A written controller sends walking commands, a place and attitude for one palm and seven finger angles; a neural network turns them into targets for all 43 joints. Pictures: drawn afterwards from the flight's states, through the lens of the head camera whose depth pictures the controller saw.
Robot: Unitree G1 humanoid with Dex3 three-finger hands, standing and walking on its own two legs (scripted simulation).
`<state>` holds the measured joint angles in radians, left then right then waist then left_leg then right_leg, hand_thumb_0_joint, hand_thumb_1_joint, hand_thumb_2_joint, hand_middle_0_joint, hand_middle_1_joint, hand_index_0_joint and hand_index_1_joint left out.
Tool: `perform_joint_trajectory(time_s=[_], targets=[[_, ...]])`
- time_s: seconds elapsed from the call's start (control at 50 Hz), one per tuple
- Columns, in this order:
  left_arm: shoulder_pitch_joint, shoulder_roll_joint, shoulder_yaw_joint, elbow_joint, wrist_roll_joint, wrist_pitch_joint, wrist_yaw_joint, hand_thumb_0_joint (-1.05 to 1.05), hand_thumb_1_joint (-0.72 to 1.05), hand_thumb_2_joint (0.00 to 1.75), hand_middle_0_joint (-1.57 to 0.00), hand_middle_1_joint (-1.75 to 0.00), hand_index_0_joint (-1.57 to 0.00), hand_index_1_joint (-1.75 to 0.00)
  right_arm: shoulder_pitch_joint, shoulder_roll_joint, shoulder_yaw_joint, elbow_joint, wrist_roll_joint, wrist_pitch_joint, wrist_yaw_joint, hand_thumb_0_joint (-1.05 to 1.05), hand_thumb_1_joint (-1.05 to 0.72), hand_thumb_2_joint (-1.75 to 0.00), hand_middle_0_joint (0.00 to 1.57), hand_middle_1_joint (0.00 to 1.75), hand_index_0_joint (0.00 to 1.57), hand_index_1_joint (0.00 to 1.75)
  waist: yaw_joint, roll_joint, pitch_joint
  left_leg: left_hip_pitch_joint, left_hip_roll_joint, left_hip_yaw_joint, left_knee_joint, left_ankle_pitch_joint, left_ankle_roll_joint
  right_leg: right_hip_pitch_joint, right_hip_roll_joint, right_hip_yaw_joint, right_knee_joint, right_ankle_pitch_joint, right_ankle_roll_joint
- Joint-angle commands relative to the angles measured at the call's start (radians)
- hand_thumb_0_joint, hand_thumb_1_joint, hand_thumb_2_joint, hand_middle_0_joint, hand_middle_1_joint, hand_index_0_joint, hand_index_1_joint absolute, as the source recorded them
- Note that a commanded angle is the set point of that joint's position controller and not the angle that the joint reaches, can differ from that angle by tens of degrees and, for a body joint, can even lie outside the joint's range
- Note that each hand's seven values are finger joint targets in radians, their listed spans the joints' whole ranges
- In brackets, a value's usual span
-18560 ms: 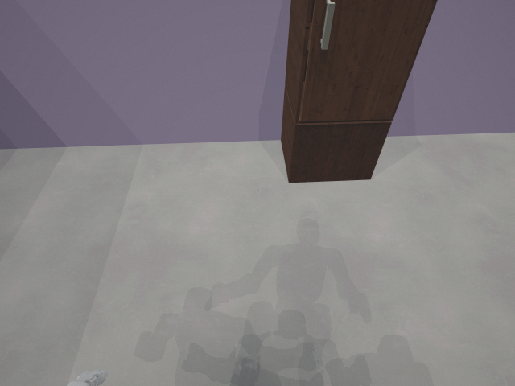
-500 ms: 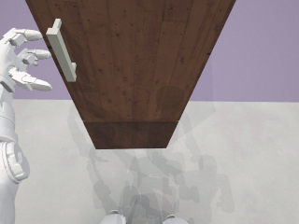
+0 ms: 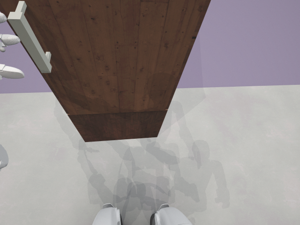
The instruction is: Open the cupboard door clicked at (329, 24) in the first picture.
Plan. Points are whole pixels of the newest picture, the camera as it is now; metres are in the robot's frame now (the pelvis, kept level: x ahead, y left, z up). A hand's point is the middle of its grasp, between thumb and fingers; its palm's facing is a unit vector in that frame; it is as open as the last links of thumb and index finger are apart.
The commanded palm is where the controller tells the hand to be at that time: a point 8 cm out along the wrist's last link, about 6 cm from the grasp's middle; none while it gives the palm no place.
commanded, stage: move the hooked fingers beside the handle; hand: left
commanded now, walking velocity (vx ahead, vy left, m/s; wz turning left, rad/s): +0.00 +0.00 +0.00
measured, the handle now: (35, 40) +0.54 +0.23 +0.13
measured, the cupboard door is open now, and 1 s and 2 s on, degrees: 0 0 0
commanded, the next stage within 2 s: slide the fingers in behind the handle in 0.56 s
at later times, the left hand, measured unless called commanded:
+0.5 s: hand (2, 54) +0.50 +0.29 +0.13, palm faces +0.01 -1.00 -0.01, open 14.0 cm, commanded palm +0.48 +0.33 +0.13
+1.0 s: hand (13, 53) +0.49 +0.26 +0.14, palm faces +0.02 -1.00 -0.04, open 13.9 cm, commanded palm +0.47 +0.30 +0.13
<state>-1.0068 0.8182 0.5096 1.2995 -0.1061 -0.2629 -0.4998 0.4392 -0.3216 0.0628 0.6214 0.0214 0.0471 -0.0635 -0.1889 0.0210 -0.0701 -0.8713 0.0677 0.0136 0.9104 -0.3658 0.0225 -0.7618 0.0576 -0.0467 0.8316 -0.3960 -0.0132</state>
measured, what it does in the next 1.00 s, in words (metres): stands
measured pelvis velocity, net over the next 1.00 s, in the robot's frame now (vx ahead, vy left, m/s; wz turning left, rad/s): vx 0.01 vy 0.00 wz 0.01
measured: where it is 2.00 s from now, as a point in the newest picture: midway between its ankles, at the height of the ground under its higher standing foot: outside the picture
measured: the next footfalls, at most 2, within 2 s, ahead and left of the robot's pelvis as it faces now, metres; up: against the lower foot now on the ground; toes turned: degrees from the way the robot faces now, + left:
none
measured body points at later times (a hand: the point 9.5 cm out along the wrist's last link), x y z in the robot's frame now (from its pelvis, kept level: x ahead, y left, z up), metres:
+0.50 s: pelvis +0.02 +0.02 +0.00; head +0.12 +0.04 +0.44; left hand +0.49 +0.34 +0.13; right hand +0.04 -0.25 -0.10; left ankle +0.03 +0.10 -0.69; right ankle +0.00 -0.12 -0.69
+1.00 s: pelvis +0.01 +0.00 +0.00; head +0.10 +0.03 +0.44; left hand +0.49 +0.31 +0.14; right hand +0.01 -0.27 -0.10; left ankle +0.03 +0.10 -0.69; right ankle +0.00 -0.12 -0.69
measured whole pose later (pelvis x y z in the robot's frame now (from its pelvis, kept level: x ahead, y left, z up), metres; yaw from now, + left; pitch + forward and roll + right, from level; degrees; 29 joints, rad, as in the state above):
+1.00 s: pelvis +0.01 +0.00 +0.00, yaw +1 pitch +17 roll -3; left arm -0.91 0.67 0.44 1.17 -0.12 -0.29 -0.42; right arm 0.42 -0.30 0.04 0.62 0.01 0.05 -0.04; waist -0.16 0.03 -0.09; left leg -0.82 0.05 0.01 0.89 -0.37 0.03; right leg -0.71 0.05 -0.04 0.82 -0.40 -0.01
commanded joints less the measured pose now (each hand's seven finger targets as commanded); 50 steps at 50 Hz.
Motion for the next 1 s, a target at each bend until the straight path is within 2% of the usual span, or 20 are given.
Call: perform_joint_trajectory(time_s=[0.0, 0.04, 0.08, 0.16, 0.18, 0.2, 0.24, 0.26, 0.32, 0.38, 0.42, 0.48, 0.52, 0.6, 0.66, 0.72, 0.8, 0.88, 0.94, 0.98], targets=[[-0.393, 0.382, 0.053, -0.172, -0.012, -0.041, -0.015, 0.0, -0.5, 0.3, -0.3, -1.2, -0.3, -1.2, 0.145, -0.179, -0.063, -0.059, 0.005, -0.008, -0.012, 0.0, -0.9, -0.9, 0.2, 0.3, 0.2, 0.3, 0.02, 0.134, -0.42, 0.28, -0.037, -0.033, -0.063, 0.223, 0.034, 0.154, 0.008, 0.064, -0.111, 0.271, 0.007], [-0.38, 0.408, 0.067, -0.201, 0.002, -0.036, -0.018, 0.0, -0.5, 0.3, -0.3, -1.2, -0.3, -1.2, 0.153, -0.177, -0.065, -0.063, 0.003, -0.004, -0.014, 0.0, -0.9, -0.9, 0.2, 0.3, 0.2, 0.3, 0.035, 0.19, -0.466, 0.326, -0.038, -0.037, -0.06, 0.27, 0.031, 0.148, 0.009, 0.058, -0.099, 0.302, 0.004], [-0.362, 0.385, 0.053, -0.222, 0.0, -0.033, -0.022, 0.0, -0.5, 0.3, -0.3, -1.2, -0.3, -1.2, 0.157, -0.178, -0.067, -0.064, 0.001, 0.0, -0.011, 0.0, -0.9, -0.9, 0.2, 0.3, 0.2, 0.3, 0.033, 0.186, -0.469, 0.365, -0.032, -0.045, -0.062, 0.3, 0.028, 0.122, 0.013, 0.045, -0.098, 0.309, 0.003], [-0.373, 0.337, 0.053, -0.305, -0.04, -0.06, -0.037, 0.0, -0.5, 0.3, -0.3, -1.2, -0.3, -1.2, 0.164, -0.182, -0.079, -0.057, -0.005, 0.006, -0.004, 0.0, -0.9, -0.9, 0.2, 0.3, 0.2, 0.3, 0.03, 0.221, -0.528, 0.503, -0.023, -0.065, -0.061, 0.393, 0.017, 0.071, 0.026, 0.019, -0.093, 0.332, -0.005], [-0.371, 0.299, 0.031, -0.324, -0.051, -0.064, -0.043, 0.0, -0.5, 0.3, -0.3, -1.2, -0.3, -1.2, 0.16, -0.181, -0.08, -0.059, -0.004, 0.005, -0.001, 0.0, -0.9, -0.9, 0.2, 0.3, 0.2, 0.3, 0.029, 0.234, -0.539, 0.535, -0.023, -0.069, -0.062, 0.411, 0.015, 0.058, 0.028, 0.017, -0.094, 0.334, -0.007], [-0.361, 0.264, 0.016, -0.322, -0.059, -0.062, -0.045, 0.0, -0.5, 0.3, -0.3, -1.2, -0.3, -1.2, 0.16, -0.179, -0.085, -0.054, -0.003, 0.005, 0.001, 0.0, -0.9, -0.9, 0.2, 0.3, 0.2, 0.3, 0.021, 0.2, -0.519, 0.546, -0.02, -0.073, -0.064, 0.412, 0.015, 0.04, 0.029, 0.009, -0.099, 0.326, -0.007], [-0.36, 0.242, 0.013, -0.337, -0.067, -0.062, -0.039, 0.0, -0.5, 0.3, -0.3, -1.2, -0.3, -1.2, 0.157, -0.178, -0.086, -0.049, -0.007, 0.004, 0.004, 0.0, -0.9, -0.9, 0.2, 0.3, 0.2, 0.3, 0.028, 0.222, -0.517, 0.582, -0.018, -0.083, -0.068, 0.444, 0.01, 0.02, 0.029, 0.002, -0.099, 0.323, -0.009], [-0.333, 0.204, -0.008, -0.316, -0.069, -0.051, -0.036, 0.0, -0.5, 0.3, -0.3, -1.2, -0.3, -1.2, 0.152, -0.173, -0.085, -0.05, -0.005, 0.003, 0.008, 0.0, -0.9, -0.9, 0.2, 0.3, 0.2, 0.3, 0.027, 0.216, -0.486, 0.578, -0.018, -0.082, -0.074, 0.44, 0.009, 0.01, 0.029, -0.003, -0.102, 0.317, -0.01], [-0.291, 0.211, 0.003, -0.293, -0.061, -0.026, -0.011, 0.0, -0.5, 0.3, -0.3, -1.2, -0.3, -1.2, 0.146, -0.174, -0.082, -0.062, -0.007, 0.005, 0.008, 0.0, -0.9, -0.9, 0.2, 0.3, 0.2, 0.3, 0.043, 0.188, -0.431, 0.532, -0.022, -0.081, -0.089, 0.423, 0.011, 0.018, 0.026, -0.006, -0.102, 0.305, -0.013], [-0.306, 0.19, -0.018, -0.307, -0.042, -0.022, 0.02, 0.0, -0.5, 0.3, -0.3, -1.2, -0.3, -1.2, 0.133, -0.168, -0.083, -0.07, -0.007, 0.007, 0.011, 0.0, -0.9, -0.9, 0.2, 0.3, 0.2, 0.3, 0.033, 0.173, -0.401, 0.521, -0.02, -0.084, -0.097, 0.398, 0.007, 0.009, 0.02, -0.007, -0.102, 0.291, -0.009], [-0.323, 0.218, 0.012, -0.365, -0.044, -0.05, 0.04, 0.0, -0.5, 0.3, -0.3, -1.2, -0.3, -1.2, 0.133, -0.169, -0.084, -0.079, -0.011, 0.003, 0.012, 0.0, -0.9, -0.9, 0.2, 0.3, 0.2, 0.3, 0.049, 0.19, -0.44, 0.557, -0.018, -0.091, -0.092, 0.455, 0.0, 0.024, 0.023, -0.006, -0.092, 0.31, -0.015], [-0.38, 0.188, -0.007, -0.389, -0.05, -0.082, 0.05, 0.0, -0.5, 0.3, -0.3, -1.2, -0.3, -1.2, 0.121, -0.164, -0.085, -0.073, -0.009, 0.001, 0.013, 0.0, -0.9, -0.9, 0.2, 0.3, 0.2, 0.3, 0.027, 0.184, -0.47, 0.588, -0.015, -0.094, -0.089, 0.432, -0.004, 0.021, 0.023, -0.002, -0.095, 0.3, -0.009], [-0.364, 0.199, 0.013, -0.398, -0.055, -0.096, 0.049, 0.0, -0.5, 0.3, -0.3, -1.2, -0.3, -1.2, 0.12, -0.166, -0.085, -0.076, -0.01, -0.003, 0.013, 0.0, -0.9, -0.9, 0.2, 0.3, 0.2, 0.3, 0.042, 0.192, -0.496, 0.604, -0.017, -0.097, -0.084, 0.473, -0.006, 0.039, 0.025, -0.003, -0.086, 0.318, -0.015], [-0.348, 0.137, -0.045, -0.325, -0.042, -0.066, 0.044, 0.0, -0.5, 0.3, -0.3, -1.2, -0.3, -1.2, 0.111, -0.162, -0.082, -0.064, -0.007, -0.003, 0.012, 0.0, -0.9, -0.9, 0.2, 0.3, 0.2, 0.3, 0.033, 0.181, -0.431, 0.574, -0.017, -0.102, -0.1, 0.41, -0.008, 0.012, 0.019, -0.008, -0.097, 0.28, -0.011], [-0.319, 0.121, -0.056, -0.3, -0.041, -0.043, 0.043, 0.0, -0.5, 0.3, -0.3, -1.2, -0.3, -1.2, 0.113, -0.162, -0.081, -0.065, -0.007, -0.003, 0.009, 0.0, -0.9, -0.9, 0.2, 0.3, 0.2, 0.3, 0.038, 0.158, -0.425, 0.562, -0.018, -0.102, -0.105, 0.406, -0.006, 0.017, 0.015, -0.009, -0.101, 0.278, -0.011], [-0.338, 0.068, -0.083, -0.325, -0.059, -0.043, 0.048, 0.0, -0.5, 0.3, -0.3, -1.2, -0.3, -1.2, 0.113, -0.157, -0.081, -0.072, -0.008, -0.008, 0.01, 0.0, -0.9, -0.9, 0.2, 0.3, 0.2, 0.3, 0.024, 0.129, -0.425, 0.558, -0.021, -0.097, -0.107, 0.393, 0.003, 0.027, 0.016, -0.008, -0.107, 0.284, -0.011], [-0.389, 0.151, -0.032, -0.309, -0.055, -0.054, 0.068, 0.0, -0.5, 0.3, -0.3, -1.2, -0.3, -1.2, 0.113, -0.166, -0.078, -0.059, -0.006, -0.011, 0.004, 0.0, -0.9, -0.9, 0.2, 0.3, 0.2, 0.3, 0.018, 0.09, -0.399, 0.472, -0.028, -0.081, -0.112, 0.293, 0.015, 0.068, 0.012, 0.01, -0.116, 0.26, -0.005], [-0.388, 0.191, -0.005, -0.348, -0.032, -0.089, 0.088, 0.0, -0.5, 0.3, -0.3, -1.2, -0.3, -1.2, 0.113, -0.159, -0.079, -0.059, -0.009, -0.016, 0.007, 0.0, -0.9, -0.9, 0.2, 0.3, 0.2, 0.3, 0.039, 0.161, -0.465, 0.501, -0.031, -0.077, -0.099, 0.319, 0.01, 0.087, 0.01, 0.019, -0.104, 0.278, -0.008], [-0.366, 0.11, -0.059, -0.382, -0.037, -0.104, 0.083, 0.0, -0.5, 0.3, -0.3, -1.2, -0.3, -1.2, 0.109, -0.151, -0.081, -0.06, -0.008, -0.019, 0.013, 0.0, -0.9, -0.9, 0.2, 0.3, 0.2, 0.3, 0.036, 0.204, -0.492, 0.554, -0.029, -0.078, -0.097, 0.353, 0.006, 0.069, 0.015, 0.014, -0.103, 0.287, -0.01], [-0.344, 0.099, -0.057, -0.341, -0.05, -0.09, 0.078, 0.0, -0.5, 0.3, -0.3, -1.2, -0.3, -1.2, 0.108, -0.156, -0.082, -0.054, -0.007, -0.018, 0.012, 0.0, -0.9, -0.9, 0.2, 0.3, 0.2, 0.3, 0.032, 0.156, -0.449, 0.518, -0.029, -0.075, -0.105, 0.297, 0.011, 0.071, 0.016, 0.014, -0.118, 0.255, -0.008]])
